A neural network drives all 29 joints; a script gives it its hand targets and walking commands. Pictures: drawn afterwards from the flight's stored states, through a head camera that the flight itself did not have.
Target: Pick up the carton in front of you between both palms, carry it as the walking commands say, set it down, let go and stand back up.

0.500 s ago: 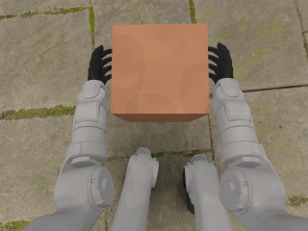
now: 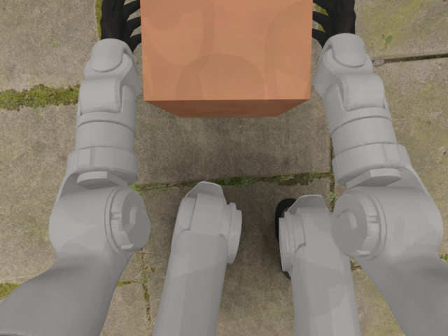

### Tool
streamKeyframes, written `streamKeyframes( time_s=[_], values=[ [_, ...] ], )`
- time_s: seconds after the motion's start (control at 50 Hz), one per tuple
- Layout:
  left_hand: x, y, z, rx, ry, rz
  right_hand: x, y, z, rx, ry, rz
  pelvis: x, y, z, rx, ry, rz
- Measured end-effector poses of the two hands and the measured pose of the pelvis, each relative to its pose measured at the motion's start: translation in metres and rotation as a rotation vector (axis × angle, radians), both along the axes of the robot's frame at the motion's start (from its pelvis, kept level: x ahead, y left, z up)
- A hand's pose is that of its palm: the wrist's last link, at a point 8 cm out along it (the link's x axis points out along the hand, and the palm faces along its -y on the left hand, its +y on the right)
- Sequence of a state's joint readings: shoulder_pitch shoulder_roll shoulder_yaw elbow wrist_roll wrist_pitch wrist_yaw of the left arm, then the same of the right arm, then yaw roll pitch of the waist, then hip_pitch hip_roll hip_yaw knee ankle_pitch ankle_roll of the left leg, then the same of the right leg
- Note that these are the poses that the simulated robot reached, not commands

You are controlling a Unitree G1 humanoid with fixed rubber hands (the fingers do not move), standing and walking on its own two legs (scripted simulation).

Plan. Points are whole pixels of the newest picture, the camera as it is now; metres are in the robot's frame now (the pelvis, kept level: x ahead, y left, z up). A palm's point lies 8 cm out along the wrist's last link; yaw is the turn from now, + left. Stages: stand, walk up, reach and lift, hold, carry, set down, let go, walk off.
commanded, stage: set down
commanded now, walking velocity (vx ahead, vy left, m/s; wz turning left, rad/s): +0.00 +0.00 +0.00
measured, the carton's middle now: (227, 50) +0.53 +0.09 -0.23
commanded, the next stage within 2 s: none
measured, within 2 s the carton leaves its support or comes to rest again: rests again in 1.22 s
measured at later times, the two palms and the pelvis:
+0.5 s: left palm (131, 51) +0.50 +0.24 -0.19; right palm (330, 46) +0.54 -0.06 -0.19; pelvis +0.01 +0.00 -0.03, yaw +0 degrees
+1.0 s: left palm (134, 52) +0.50 +0.24 -0.20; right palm (333, 44) +0.55 -0.07 -0.20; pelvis +0.00 -0.01 -0.04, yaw +0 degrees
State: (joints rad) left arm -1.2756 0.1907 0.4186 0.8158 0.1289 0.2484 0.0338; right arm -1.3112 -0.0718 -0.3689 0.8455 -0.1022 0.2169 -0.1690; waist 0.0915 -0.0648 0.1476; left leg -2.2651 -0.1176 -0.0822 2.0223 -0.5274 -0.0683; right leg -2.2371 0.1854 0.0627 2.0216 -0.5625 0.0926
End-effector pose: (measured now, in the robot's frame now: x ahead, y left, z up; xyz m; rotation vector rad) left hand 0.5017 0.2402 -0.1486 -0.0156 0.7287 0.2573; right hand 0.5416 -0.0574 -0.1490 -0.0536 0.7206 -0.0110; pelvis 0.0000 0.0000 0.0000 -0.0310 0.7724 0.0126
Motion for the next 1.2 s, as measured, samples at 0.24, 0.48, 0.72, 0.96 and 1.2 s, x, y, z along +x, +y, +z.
streamKeyframes(
  time_s=[0.24, 0.48, 0.72, 0.96, 1.2],
  values=[
    [0.011, -0.002, -0.022, 0.002, 0.011, -0.006, 0.007, -0.003, -0.027, 0.008, 0.009, -0.003, 0.01, 0.002, -0.022, 0.008, -0.044, -0.018],
    [-0.003, -0.003, -0.036, -0.009, 0.05, -0.026, 0.0, -0.005, -0.038, -0.006, 0.043, 0.024, 0.006, -0.003, -0.027, 0.016, -0.072, -0.02],
    [-0.002, -0.005, -0.048, -0.027, 0.059, -0.057, 0.004, -0.011, -0.047, -0.01, 0.051, 0.045, 0.004, -0.004, -0.032, 0.018, -0.103, -0.023],
    [-0.001, -0.004, -0.049, -0.034, 0.053, -0.08, 0.005, -0.014, -0.048, 0.005, 0.047, 0.077, 0.0, -0.005, -0.036, 0.021, -0.125, -0.019],
    [-0.001, -0.002, -0.06, -0.043, 0.038, -0.085, 0.007, -0.016, -0.056, 0.001, 0.033, 0.122, -0.003, -0.006, -0.039, 0.025, -0.16, -0.015]
  ],
)
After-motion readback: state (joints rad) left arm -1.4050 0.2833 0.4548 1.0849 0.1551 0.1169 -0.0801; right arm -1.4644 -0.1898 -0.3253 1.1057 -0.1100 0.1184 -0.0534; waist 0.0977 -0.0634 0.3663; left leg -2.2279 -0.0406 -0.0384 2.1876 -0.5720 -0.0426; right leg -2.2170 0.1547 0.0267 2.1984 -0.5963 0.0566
